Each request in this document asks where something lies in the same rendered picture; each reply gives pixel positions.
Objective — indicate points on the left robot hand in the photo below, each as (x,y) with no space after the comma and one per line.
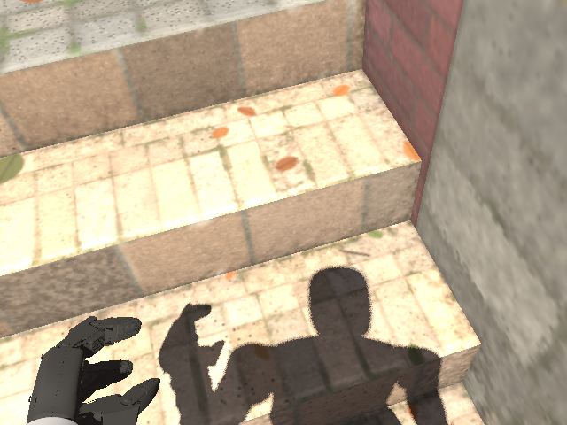
(65,379)

